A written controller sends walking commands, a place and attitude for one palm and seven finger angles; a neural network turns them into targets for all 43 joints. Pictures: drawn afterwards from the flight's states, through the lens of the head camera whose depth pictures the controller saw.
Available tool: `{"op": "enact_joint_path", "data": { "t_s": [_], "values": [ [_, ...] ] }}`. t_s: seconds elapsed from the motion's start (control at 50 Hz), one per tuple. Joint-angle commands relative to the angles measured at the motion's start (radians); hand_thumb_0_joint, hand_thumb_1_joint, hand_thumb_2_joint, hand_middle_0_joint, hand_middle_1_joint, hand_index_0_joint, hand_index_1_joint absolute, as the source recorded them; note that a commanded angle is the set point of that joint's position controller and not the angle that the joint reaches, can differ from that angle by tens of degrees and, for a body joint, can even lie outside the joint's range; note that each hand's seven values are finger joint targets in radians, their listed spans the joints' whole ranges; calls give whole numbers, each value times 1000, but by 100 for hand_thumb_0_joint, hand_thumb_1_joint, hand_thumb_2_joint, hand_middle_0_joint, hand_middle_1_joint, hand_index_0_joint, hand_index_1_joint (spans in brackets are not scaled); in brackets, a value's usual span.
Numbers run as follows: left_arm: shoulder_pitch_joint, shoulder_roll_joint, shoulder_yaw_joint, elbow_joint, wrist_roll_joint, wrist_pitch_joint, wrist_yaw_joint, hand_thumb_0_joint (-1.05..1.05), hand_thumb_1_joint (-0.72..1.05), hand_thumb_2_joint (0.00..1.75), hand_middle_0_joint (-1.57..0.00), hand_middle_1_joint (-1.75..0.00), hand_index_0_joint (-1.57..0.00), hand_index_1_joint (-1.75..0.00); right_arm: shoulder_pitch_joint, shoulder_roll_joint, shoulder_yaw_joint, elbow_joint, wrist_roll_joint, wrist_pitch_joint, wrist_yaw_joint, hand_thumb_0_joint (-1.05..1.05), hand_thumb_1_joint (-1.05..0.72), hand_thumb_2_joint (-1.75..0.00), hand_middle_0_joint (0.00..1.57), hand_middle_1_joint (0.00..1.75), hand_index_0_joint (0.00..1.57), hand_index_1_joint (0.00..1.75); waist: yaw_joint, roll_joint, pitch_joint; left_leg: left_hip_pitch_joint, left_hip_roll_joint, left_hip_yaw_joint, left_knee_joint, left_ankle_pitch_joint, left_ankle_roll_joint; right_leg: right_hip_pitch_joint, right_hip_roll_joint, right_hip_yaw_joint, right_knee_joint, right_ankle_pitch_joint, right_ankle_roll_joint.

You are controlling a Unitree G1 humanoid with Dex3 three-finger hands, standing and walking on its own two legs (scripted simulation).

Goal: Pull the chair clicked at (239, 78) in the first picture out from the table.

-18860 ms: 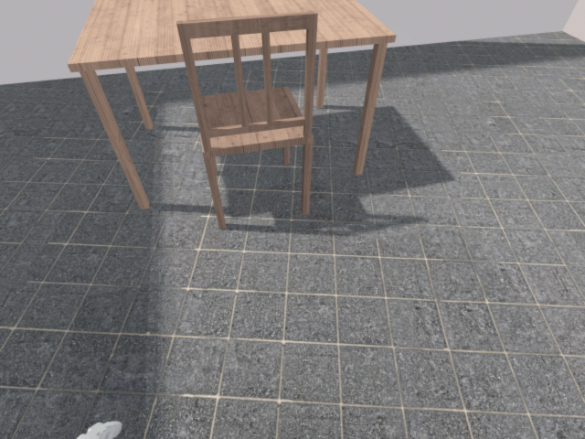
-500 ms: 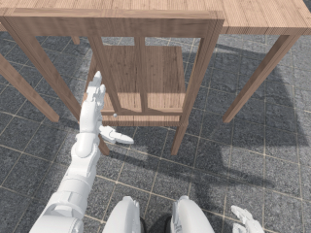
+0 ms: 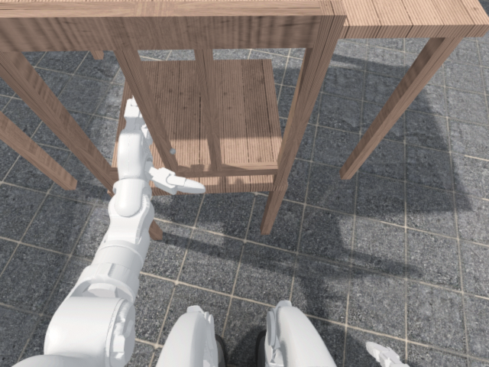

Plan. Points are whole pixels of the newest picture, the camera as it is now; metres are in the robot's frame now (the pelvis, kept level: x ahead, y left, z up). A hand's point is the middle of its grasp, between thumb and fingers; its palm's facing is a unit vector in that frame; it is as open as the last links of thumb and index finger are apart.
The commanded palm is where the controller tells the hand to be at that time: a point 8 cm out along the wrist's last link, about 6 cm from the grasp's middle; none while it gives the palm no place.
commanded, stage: push the fingers through the gap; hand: left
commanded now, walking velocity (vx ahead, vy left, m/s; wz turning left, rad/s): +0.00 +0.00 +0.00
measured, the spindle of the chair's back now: (155, 124) +0.50 +0.13 +0.03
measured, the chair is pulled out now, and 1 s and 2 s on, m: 0.00 0.00 0.04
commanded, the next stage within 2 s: hook a spindle and tug to test in 0.50 s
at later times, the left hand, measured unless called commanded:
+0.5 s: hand (173, 144) +0.47 +0.10 +0.02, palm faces +0.00 -1.00 -0.04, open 16.9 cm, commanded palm +0.44 +0.15 +0.02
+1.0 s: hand (170, 145) +0.47 +0.10 +0.02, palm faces +0.00 -1.00 -0.02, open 15.0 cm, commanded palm +0.44 +0.15 +0.02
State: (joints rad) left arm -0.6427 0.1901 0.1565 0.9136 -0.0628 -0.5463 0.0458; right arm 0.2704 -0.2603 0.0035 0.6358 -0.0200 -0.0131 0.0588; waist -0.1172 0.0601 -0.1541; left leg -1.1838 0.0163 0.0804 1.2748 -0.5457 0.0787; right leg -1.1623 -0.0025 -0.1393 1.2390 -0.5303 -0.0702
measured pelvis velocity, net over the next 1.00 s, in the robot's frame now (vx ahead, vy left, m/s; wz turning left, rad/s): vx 0.00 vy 0.01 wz -0.01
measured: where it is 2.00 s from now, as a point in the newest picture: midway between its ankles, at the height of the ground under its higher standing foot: outside the picture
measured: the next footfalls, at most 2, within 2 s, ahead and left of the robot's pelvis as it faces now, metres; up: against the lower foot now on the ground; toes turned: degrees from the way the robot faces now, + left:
none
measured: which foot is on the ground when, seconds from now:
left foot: down 0.00-1.00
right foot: down 0.00-1.00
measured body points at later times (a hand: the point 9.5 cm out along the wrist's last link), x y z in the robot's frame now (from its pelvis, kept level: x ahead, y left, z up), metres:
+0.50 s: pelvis +0.00 +0.00 +0.00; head +0.15 +0.00 +0.43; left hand +0.46 +0.15 +0.03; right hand +0.06 -0.26 -0.13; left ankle +0.02 +0.07 -0.62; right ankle +0.03 -0.08 -0.62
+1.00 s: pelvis +0.00 +0.01 +0.00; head +0.15 +0.01 +0.43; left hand +0.46 +0.16 +0.02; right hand +0.06 -0.25 -0.13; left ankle +0.02 +0.07 -0.62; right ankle +0.03 -0.08 -0.62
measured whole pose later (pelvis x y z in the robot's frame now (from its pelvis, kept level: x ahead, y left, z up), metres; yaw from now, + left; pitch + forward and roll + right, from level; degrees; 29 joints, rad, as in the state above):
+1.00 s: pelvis +0.00 +0.01 +0.00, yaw +0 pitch +27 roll -3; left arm -0.70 0.20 0.18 0.98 -0.06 -0.56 0.04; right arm 0.28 -0.26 0.01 0.63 -0.02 0.02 0.07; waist -0.13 0.06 -0.16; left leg -1.20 0.02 0.07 1.28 -0.55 0.09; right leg -1.17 0.00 -0.14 1.23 -0.52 -0.06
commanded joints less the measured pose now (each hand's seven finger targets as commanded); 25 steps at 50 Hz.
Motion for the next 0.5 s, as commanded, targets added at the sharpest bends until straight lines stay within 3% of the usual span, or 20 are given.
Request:
{"op": "enact_joint_path", "data": {
  "t_s": [0.0, 0.04, 0.1, 0.18, 0.2, 0.28, 0.34, 0.38, 0.4, 0.48],
  "values": [
    [-407, 107, 10, -179, 23, -74, 4, 0, -50, 30, -6, -8, -6, -8, 126, -149, -56, -69, -4, -16, -2, 0, -90, -90, 20, 30, 20, 30, -53, -8, -498, 354, -4, -160, -133, 370, -48, 233, 23, 127, -152, 327, 46],
    [-433, 126, 29, -175, 23, -80, 1, 0, -50, 30, -6, -8, -6, -8, 131, -149, -56, -69, -4, -14, -3, 0, -90, -90, 20, 30, 20, 30, -54, 0, -512, 355, -4, -160, -131, 374, -49, 237, 23, 131, -149, 333, 46],
    [-477, 106, 12, -123, 31, -83, -1, 0, -50, 30, -6, -8, -6, -8, 136, -144, -52, -62, -6, -8, -2, 0, -90, -90, 20, 30, 20, 30, -69, -8, -473, 320, -7, -159, -128, 331, -43, 223, 25, 134, -156, 299, 47],
    [-453, 149, 55, -124, 29, -93, -2, 0, -50, 30, -6, -8, -6, -8, 144, -148, -55, -67, -10, -4, 1, 0, -90, -90, 20, 30, 20, 30, -48, 14, -526, 353, -5, -161, -127, 376, -49, 239, 25, 131, -144, 331, 42],
    [-439, 128, 44, -129, 25, -92, -5, 0, -50, 30, -6, -8, -6, -8, 142, -143, -53, -72, -11, -2, 4, 0, -90, -90, 20, 30, 20, 30, -45, 12, -539, 343, -10, -149, -124, 380, -45, 260, 26, 138, -150, 346, 45],
    [-420, 151, 62, -118, 24, -83, -11, 0, -50, 30, -6, -8, -6, -8, 146, -146, -55, -75, -7, 8, 6, 0, -90, -90, 20, 30, 20, 30, -48, -22, -518, 308, -9, -143, -124, 370, -41, 285, 26, 143, -155, 359, 46],
    [-435, 128, 44, -141, 26, -87, -7, 0, -50, 30, -6, -8, -6, -8, 141, -140, -53, -82, -7, 10, 8, 0, -90, -90, 20, 30, 20, 30, -46, 17, -516, 326, -10, -144, -130, 363, -42, 269, 25, 141, -157, 341, 45],
    [-436, 121, 38, -136, 20, -88, -6, 0, -50, 30, -6, -8, -6, -8, 140, -140, -53, -77, -6, 11, 7, 0, -90, -90, 20, 30, 20, 30, -56, -8, -498, 315, -10, -140, -127, 353, -40, 272, 26, 145, -167, 340, 47],
    [-422, 151, 67, -132, 20, -88, -3, 0, -50, 30, -6, -8, -6, -8, 146, -145, -55, -75, -6, 11, 6, 0, -90, -90, 20, 30, 20, 30, -52, -33, -497, 305, -8, -141, -128, 346, -40, 284, 27, 145, -167, 337, 48],
    [-405, 157, 68, -136, 25, -95, -4, 0, -50, 30, -6, -8, -6, -8, 141, -143, -52, -78, -7, 11, 7, 0, -90, -90, 20, 30, 20, 30, -43, -4, -506, 310, -9, -140, -129, 356, -44, 282, 26, 144, -159, 344, 45]
  ]
}}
